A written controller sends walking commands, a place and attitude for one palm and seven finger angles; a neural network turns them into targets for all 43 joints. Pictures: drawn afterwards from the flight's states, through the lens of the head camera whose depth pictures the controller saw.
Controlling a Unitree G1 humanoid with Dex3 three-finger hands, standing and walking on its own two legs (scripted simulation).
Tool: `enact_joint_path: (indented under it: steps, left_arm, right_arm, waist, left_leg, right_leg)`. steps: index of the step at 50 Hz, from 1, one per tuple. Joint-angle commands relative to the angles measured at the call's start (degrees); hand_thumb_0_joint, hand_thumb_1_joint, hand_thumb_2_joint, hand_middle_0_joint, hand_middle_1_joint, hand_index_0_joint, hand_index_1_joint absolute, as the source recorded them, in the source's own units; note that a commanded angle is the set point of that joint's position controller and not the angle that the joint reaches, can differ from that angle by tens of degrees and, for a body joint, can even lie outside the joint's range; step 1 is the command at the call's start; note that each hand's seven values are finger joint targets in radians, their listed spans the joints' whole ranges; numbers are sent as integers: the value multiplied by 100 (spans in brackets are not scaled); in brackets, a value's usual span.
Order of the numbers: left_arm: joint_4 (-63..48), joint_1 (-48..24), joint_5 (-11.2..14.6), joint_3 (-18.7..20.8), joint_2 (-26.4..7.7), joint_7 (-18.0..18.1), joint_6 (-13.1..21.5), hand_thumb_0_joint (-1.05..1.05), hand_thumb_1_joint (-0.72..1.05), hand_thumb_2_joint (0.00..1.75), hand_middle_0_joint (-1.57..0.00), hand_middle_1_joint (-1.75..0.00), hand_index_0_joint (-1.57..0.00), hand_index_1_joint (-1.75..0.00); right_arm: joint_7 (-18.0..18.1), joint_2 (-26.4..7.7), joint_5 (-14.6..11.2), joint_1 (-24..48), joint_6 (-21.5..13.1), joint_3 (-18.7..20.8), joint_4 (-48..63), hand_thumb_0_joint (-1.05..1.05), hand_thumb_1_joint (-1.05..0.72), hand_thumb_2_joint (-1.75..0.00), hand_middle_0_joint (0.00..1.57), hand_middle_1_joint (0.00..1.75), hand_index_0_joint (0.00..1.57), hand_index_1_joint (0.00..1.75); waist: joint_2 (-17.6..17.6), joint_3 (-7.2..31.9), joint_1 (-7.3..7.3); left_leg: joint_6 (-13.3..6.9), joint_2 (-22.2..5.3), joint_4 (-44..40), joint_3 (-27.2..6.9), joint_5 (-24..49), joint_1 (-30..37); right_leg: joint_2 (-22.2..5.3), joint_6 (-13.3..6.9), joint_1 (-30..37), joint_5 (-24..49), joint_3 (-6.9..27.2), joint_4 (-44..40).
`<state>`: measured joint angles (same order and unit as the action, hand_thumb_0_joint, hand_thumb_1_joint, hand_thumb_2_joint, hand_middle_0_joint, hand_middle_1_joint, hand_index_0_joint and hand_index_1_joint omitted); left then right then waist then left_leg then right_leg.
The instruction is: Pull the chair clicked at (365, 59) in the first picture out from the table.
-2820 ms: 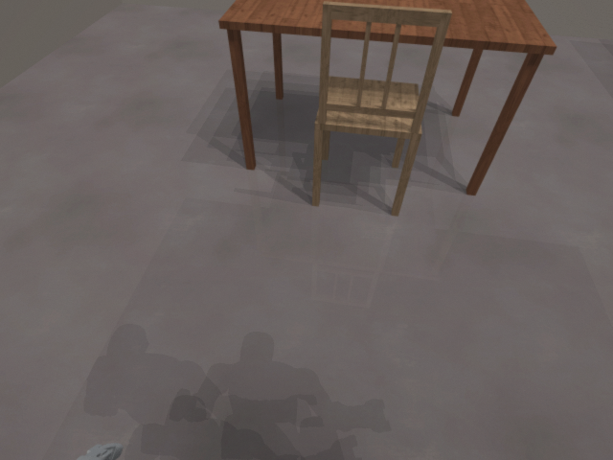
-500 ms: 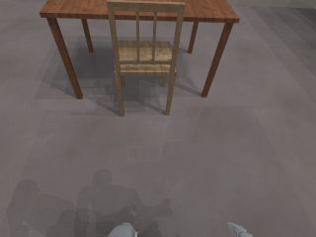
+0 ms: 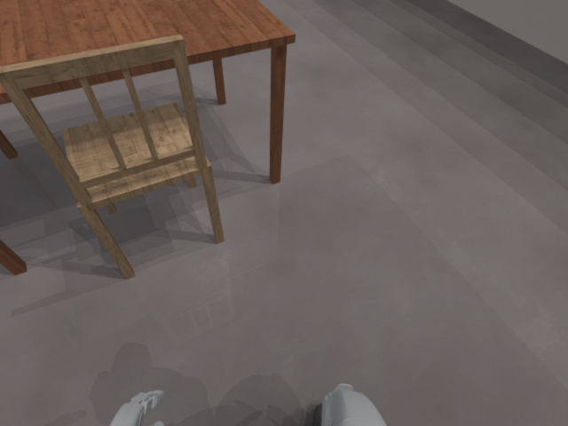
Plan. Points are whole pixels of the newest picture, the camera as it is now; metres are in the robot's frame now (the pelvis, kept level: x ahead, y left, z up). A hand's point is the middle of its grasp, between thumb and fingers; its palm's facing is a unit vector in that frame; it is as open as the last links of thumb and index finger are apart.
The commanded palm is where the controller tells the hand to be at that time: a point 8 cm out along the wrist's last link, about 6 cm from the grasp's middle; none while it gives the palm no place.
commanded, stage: walk to a spot facing it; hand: left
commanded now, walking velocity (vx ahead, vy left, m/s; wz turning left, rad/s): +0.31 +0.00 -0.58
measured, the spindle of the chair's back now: (104, 126) +0.79 +0.45 -0.10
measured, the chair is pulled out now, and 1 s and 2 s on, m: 0.00 0.00 0.00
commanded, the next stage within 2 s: turn to face it in 0.18 s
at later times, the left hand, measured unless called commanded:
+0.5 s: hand (177, 353) +0.27 +0.19 -0.19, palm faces -0.04 -0.98 -0.18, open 7.3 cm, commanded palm none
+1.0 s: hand (169, 330) +0.30 +0.20 -0.16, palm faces +0.17 -0.95 -0.26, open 7.4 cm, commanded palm none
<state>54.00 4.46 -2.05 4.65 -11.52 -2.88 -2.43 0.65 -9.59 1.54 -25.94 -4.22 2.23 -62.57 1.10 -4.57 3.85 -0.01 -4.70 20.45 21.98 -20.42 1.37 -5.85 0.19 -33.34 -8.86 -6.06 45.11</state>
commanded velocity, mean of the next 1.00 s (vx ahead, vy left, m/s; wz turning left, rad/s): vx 0.06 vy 0.00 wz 0.33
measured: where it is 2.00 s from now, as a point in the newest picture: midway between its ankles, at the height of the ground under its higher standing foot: (273, 408)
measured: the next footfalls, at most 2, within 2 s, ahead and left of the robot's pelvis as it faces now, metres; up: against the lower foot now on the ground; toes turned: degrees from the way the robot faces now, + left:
right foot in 0.12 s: +0.19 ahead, -0.13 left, +0.00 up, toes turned -12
left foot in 0.48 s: +0.33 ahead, +0.09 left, +0.00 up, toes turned +1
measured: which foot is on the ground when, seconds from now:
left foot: down 0.00-0.12, up 0.14-0.46, down 0.48-1.00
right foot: up 0.00-0.10, down 0.12-0.50, up 0.52-1.00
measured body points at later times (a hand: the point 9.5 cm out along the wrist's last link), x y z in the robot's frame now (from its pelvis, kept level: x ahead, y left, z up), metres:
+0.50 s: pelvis +0.20 +0.00 -0.02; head +0.20 +0.03 +0.43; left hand +0.27 +0.24 -0.18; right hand +0.27 -0.25 -0.14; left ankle +0.29 +0.09 -0.74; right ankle +0.15 -0.12 -0.74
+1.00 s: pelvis +0.23 -0.01 +0.00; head +0.26 -0.02 +0.44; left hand +0.29 +0.25 -0.14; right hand +0.29 -0.26 -0.16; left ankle +0.29 +0.09 -0.74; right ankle +0.24 -0.15 -0.72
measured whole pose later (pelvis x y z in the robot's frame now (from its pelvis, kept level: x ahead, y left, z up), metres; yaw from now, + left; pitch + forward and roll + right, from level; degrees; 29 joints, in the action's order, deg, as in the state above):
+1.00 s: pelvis +0.23 -0.01 +0.00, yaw +8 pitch +1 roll -1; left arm 52.5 9.5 -0.3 4.2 -11.9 1.3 -2.6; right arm -0.6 -12.4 1.3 -14.3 2.8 3.9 -55.0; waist -2.0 -2.3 2.6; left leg -2.2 4.6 27.2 -6.2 -6.7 -21.3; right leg -0.7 3.2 -19.3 -23.0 0.2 40.5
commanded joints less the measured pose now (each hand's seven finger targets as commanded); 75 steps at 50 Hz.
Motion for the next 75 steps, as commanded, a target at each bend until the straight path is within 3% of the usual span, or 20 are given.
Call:
enact_joint_path:
  steps: [1,4,6,7,12,22,23,25,27,31,42,49,50,52,57,68,71,72,73,75]
  left_arm:
    - [-601,-521,25,-61,-131,-19,276,0,90,90,-20,-30,-20,-30]
    - [-113,1201,-2,92,-634,54,440,0,90,90,-20,-30,-20,-30]
    - [140,2280,157,327,-1799,186,492,0,90,90,-20,-30,-20,-30]
    - [47,2061,212,310,-1708,248,461,0,90,90,-20,-30,-20,-30]
    - [-210,688,75,93,-896,343,571,0,90,90,-20,-30,-20,-30]
    - [182,939,122,-76,-645,398,463,0,90,90,-20,-30,-20,-30]
    - [221,1067,128,-113,-531,412,414,0,90,90,-20,-30,-20,-30]
    - [163,1509,165,-153,-200,413,316,0,90,90,-20,-30,-20,-30]
    - [112,1134,110,-117,-450,444,258,0,90,90,-20,-30,-20,-30]
    - [122,1080,112,-43,-471,377,238,0,90,90,-20,-30,-20,-30]
    - [-354,626,122,51,-460,430,86,0,90,90,-20,-30,-20,-30]
    - [-450,1175,178,60,-577,477,124,0,90,90,-20,-30,-20,-30]
    - [-430,1380,171,95,-667,496,152,0,90,90,-20,-30,-20,-30]
    - [-655,1184,33,197,-1503,528,186,0,90,90,-20,-30,-20,-30]
    - [-870,285,95,-3,-824,509,289,0,90,90,-20,-30,-20,-30]
    - [-359,1274,23,92,-1347,462,233,0,90,90,-20,-30,-20,-30]
    - [-354,1100,129,80,-1159,453,180,0,90,90,-20,-30,-20,-30]
    - [-522,1242,164,7,-777,405,159,0,90,90,-20,-30,-20,-30]
    - [-601,1002,104,-98,-651,426,131,0,90,90,-20,-30,-20,-30]
    - [-444,773,108,-76,-676,422,80,0,90,90,-20,-30,-20,-30]
  right_arm:
    - [57,-921,32,-302,-29,197,241,0,-90,-90,20,30,20,30]
    - [-3,-1094,-54,-63,15,220,450,0,-90,-90,20,30,20,30]
    - [-5,-515,-169,233,1,113,896,0,-90,-90,20,30,20,30]
    - [37,-671,-134,577,-17,162,971,0,-90,-90,20,30,20,30]
    - [11,-416,1,425,287,140,754,0,-90,-90,20,30,20,30]
    - [-64,-321,-60,923,229,-10,650,0,-90,-90,20,30,20,30]
    - [-70,-512,-49,733,208,7,576,0,-90,-90,20,30,20,30]
    - [-63,-1340,29,490,259,149,664,0,-90,-90,20,30,20,30]
    - [57,-1277,7,731,330,136,726,0,-90,-90,20,30,20,30]
    - [41,-1051,-38,1216,331,125,934,0,-90,-90,20,30,20,30]
    - [-4,-1270,-20,1069,505,370,1091,0,-90,-90,20,30,20,30]
    - [-58,-1348,-23,1425,622,484,1300,0,-90,-90,20,30,20,30]
    - [-81,-1256,-49,1497,639,477,1354,0,-90,-90,20,30,20,30]
    - [-108,-710,-73,1393,636,417,1575,0,-90,-90,20,30,20,30]
    - [-208,-847,-9,1166,748,398,1263,0,-90,-90,20,30,20,30]
    - [-147,-754,-101,1930,663,164,1383,0,-90,-90,20,30,20,30]
    - [-117,-1149,-53,1315,538,221,1194,0,-90,-90,20,30,20,30]
    - [-94,-1738,2,1179,490,344,1211,0,-90,-90,20,30,20,30]
    - [-84,-1915,-41,1093,564,355,1181,0,-90,-90,20,30,20,30]
    - [47,-1617,-7,1252,505,277,1086,0,-90,-90,20,30,20,30]
  waist:
    - [-788,-114,-124]
    - [-535,1018,-952]
    - [960,2045,-1167]
    - [335,1651,-1154]
    - [209,573,-151]
    - [499,458,-242]
    - [10,531,-215]
    - [-1996,571,-287]
    - [-1777,464,-213]
    - [-678,790,-392]
    - [-832,780,-172]
    - [-857,886,-448]
    - [-673,840,-572]
    - [1641,532,-569]
    - [788,161,-118]
    - [1293,632,-604]
    - [495,1051,-212]
    - [-1209,1250,-175]
    - [-1444,1054,-94]
    - [-1498,884,-95]
  left_leg:
    - [-534,-1697,-16,-476,4308,435]
    - [-123,-1448,2703,-102,5230,-584]
    - [393,-132,6290,-892,-1514,-3988]
    - [281,-365,6288,-1741,-1009,-4120]
    - [409,-696,4884,-1889,-5,-3180]
    - [217,-6,1280,-1655,1356,-1462]
    - [158,-95,934,-1902,1925,-1008]
    - [-689,-1640,-58,-3912,2897,-799]
    - [-1041,-1608,-612,-4630,1996,-1159]
    - [-946,-1007,-436,-3570,2347,-1163]
    - [-1074,-780,-438,-4224,1265,-1223]
    - [-800,-346,-116,-4595,1025,-2138]
    - [-547,-107,113,-4410,623,-2658]
    - [223,1108,2878,-2525,-924,-4110]
    - [282,439,4840,-2344,9,-3514]
    - [234,545,1881,-1671,-434,-2230]
    - [-7,70,58,-2011,1606,-459]
    - [-649,-1338,163,-3683,3800,544]
    - [-1187,-1860,83,-3798,4548,-12]
    - [-1239,-1486,-124,-3740,3078,-332]
  right_leg:
    - [367,-309,37,-533,-320,-645]
    - [798,-613,2998,-70,-560,-1500]
    - [-2012,-1805,5462,2263,3639,-2092]
    - [-1844,-1731,4719,2575,3044,-2273]
    - [-911,-1162,1854,1739,1398,-2787]
    - [-505,-588,1810,754,598,-2343]
    - [-335,-403,1709,286,437,-1888]
    - [452,126,1005,-2480,-199,-50]
    - [382,163,544,-2657,472,1456]
    - [165,268,510,-1593,592,1766]
    - [285,406,539,-1563,639,720]
    - [611,221,2199,-1045,596,-1306]
    - [449,144,2872,-723,658,-2182]
    - [-2082,-838,2943,-1782,3065,-3593]
    - [-1089,-674,2031,605,920,-2821]
    - [-1233,-709,3052,2906,463,-1967]
    - [-889,-112,2227,1816,-27,-775]
    - [-219,273,663,-810,-287,305]
    - [-47,272,455,-2794,56,1013]
    - [-2,251,206,-2459,536,1658]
